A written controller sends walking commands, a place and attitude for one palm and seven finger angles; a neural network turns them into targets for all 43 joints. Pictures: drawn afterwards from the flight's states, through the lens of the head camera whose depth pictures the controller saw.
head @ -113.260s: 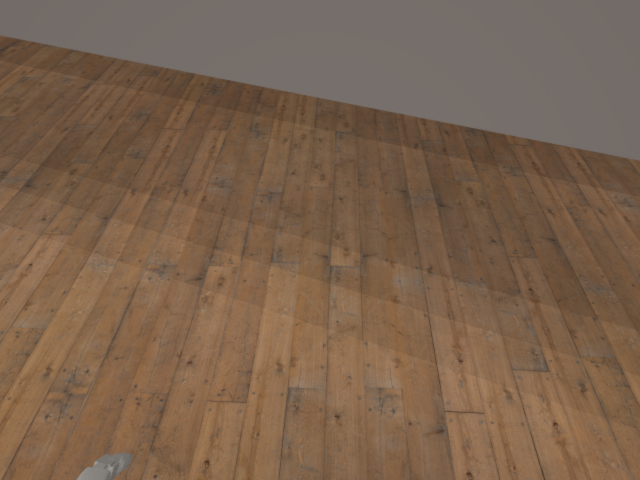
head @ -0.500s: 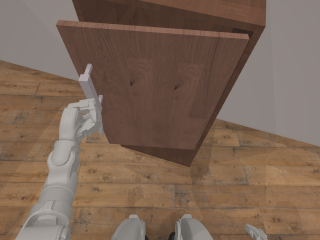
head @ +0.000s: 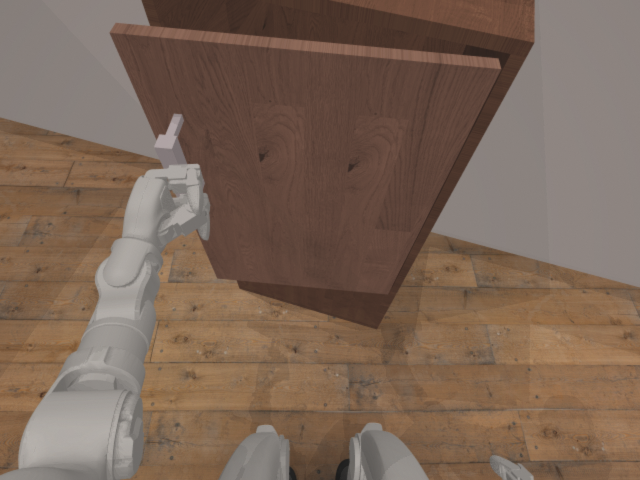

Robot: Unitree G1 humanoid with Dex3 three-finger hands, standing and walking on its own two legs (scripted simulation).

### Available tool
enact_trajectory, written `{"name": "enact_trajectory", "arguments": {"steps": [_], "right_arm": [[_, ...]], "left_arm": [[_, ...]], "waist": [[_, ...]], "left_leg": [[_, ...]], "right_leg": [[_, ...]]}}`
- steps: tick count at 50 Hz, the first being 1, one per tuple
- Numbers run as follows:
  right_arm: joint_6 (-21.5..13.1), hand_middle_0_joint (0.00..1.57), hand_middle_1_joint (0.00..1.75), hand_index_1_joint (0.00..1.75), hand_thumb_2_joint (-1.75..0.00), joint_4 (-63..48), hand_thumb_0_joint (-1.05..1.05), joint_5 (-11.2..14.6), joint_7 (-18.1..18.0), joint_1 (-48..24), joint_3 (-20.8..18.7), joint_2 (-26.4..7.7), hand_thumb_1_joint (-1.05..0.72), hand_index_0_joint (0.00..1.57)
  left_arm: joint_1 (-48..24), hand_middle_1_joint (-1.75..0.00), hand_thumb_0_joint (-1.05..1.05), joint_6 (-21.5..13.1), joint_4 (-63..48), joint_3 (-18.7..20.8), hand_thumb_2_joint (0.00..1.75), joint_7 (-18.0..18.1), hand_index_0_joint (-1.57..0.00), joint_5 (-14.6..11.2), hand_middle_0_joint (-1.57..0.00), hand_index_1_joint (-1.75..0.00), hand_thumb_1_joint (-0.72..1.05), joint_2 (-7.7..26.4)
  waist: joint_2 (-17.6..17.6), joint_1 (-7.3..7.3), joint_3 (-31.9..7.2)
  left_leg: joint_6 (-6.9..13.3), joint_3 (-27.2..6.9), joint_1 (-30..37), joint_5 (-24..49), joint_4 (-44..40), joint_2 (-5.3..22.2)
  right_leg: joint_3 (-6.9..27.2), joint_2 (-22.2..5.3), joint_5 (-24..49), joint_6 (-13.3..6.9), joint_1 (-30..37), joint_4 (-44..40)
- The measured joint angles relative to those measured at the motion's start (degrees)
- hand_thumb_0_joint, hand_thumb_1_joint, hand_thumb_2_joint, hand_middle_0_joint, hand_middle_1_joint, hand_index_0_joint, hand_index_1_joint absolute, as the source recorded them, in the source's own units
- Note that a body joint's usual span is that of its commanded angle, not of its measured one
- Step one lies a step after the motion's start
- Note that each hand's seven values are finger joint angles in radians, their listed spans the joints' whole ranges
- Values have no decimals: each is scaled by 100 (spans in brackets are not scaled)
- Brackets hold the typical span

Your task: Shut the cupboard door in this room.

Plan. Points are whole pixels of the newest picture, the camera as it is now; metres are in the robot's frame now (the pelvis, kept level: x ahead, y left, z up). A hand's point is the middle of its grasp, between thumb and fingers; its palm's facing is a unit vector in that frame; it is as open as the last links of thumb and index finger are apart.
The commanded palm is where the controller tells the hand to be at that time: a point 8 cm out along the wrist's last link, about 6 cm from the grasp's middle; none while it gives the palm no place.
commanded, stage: push the door shut along its arc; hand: left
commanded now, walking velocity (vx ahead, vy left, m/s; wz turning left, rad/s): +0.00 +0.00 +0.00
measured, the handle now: (185, 168) +0.50 +0.19 +0.05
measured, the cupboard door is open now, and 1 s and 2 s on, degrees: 12 0 0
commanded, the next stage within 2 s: pull the fist back off the door in 1.24 s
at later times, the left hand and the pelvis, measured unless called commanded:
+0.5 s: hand (234, 175) +0.49 +0.12 +0.05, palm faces -0.28 -0.96 -0.03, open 3.1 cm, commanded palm +0.49 +0.16 +0.05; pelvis -0.01 +0.00 -0.02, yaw -1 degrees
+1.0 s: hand (266, 146) +0.53 +0.08 +0.07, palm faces -0.41 -0.91 -0.02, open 3.1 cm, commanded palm +0.55 +0.12 +0.05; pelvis -0.02 +0.00 -0.03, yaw -1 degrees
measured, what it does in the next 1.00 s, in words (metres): stands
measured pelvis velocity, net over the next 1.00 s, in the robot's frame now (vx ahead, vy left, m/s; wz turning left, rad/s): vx -0.02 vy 0.00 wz -0.02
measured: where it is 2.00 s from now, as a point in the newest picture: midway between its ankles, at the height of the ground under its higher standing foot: outside the picture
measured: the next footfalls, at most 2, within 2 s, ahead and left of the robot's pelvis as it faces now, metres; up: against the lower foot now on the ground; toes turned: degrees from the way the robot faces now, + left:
none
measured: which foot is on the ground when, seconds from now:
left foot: down 0.00-1.00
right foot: down 0.00-1.00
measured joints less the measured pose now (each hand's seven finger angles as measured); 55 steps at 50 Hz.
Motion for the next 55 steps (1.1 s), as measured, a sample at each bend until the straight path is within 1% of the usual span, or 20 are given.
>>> {"name": "enact_trajectory", "arguments": {"steps": [6,13,22,29,32,34,38,42,44,47,50,52,55], "right_arm": [[-8,20,30,30,-90,80,0,10,-33,39,18,-45,-91,20],[-37,20,30,30,-90,144,0,-6,-36,110,31,-95,-91,20],[-30,20,30,30,-90,189,0,-39,-2,243,54,-109,-91,20],[0,20,30,30,-90,123,0,-61,19,338,127,-65,-91,20],[-1,20,30,30,-90,105,0,-69,20,408,142,-48,-91,20],[2,20,30,30,-90,120,0,-73,26,438,148,-34,-91,20],[-10,20,30,30,-90,193,0,-71,22,422,148,-24,-91,20],[-93,20,30,30,-90,264,0,-76,-14,351,184,-51,-91,20],[-161,20,30,30,-90,277,0,-85,-34,301,203,-71,-91,20],[-271,20,30,30,-90,276,0,-96,-67,236,225,-104,-91,20],[-359,20,30,30,-90,242,0,-118,-84,210,254,-147,-91,20],[-379,20,30,30,-90,181,0,-135,-92,278,255,-170,-91,20],[-353,20,30,30,-90,119,0,-166,-68,386,307,-196,-91,20]], "left_arm": [[-573,-150,1,47,541,54,90,-201,-132,-38,-132,-150,90,219],[-1109,-150,1,83,945,100,90,-392,-132,7,-131,-150,90,449],[-1660,-150,1,274,1240,95,90,-485,-130,166,-130,-150,90,607],[-1980,-150,1,421,1483,353,90,-559,-130,287,-130,-150,90,743],[-1994,-150,1,307,1512,406,90,-658,-130,346,-130,-150,90,787],[-2019,-150,1,318,1494,365,90,-694,-130,350,-130,-150,90,797],[-2196,-150,1,426,1603,181,90,-697,-130,348,-130,-150,90,839],[-2510,-150,1,569,1816,2,90,-704,-130,379,-130,-150,90,902],[-2699,-150,1,684,1872,-68,90,-727,-130,396,-130,-150,90,956],[-3036,-150,2,791,1940,-150,90,-778,-130,399,-130,-150,90,1032],[-3437,-150,2,878,2091,-75,90,-808,-130,435,-131,-150,90,1079],[-3577,-150,1,849,2249,69,94,-1018,-131,527,-130,-150,88,1188],[-3703,-150,-2,869,2378,219,95,-1096,-133,692,-130,-150,79,1334]], "waist": [[-11,-97,18],[-5,-264,15],[60,-454,14],[78,-622,22],[81,-623,25],[72,-615,23],[85,-616,36],[83,-648,69],[79,-708,83],[75,-836,82],[95,-991,75],[116,-1022,59],[131,-1036,18]], "left_leg": [[-7,-46,-217,25,98,2],[-11,-80,-531,4,277,33],[4,-74,-806,-36,413,69],[11,-40,-890,-82,453,132],[8,-47,-938,-101,495,150],[2,-64,-974,-103,524,148],[-12,-134,-1055,-85,581,136],[-16,-197,-1183,-45,649,119],[-15,-215,-1271,-27,693,119],[-13,-220,-1420,-20,769,135],[-4,-206,-1585,-40,866,158],[5,-189,-1690,-66,946,173],[18,-169,-1854,-107,1089,193]], "right_leg": [[-55,-6,21,-21,-190,71],[-101,14,22,-39,-475,198],[-100,44,16,-31,-743,293],[-63,107,17,-30,-842,302],[-70,124,10,-35,-885,326],[-89,121,5,-40,-911,348],[-161,107,15,-52,-951,368],[-231,87,45,-64,-1039,404],[-254,83,63,-71,-1115,434],[-264,91,82,-77,-1259,493],[-257,107,79,-78,-1429,578],[-245,115,63,-76,-1541,657],[-236,123,31,-75,-1716,802]]}}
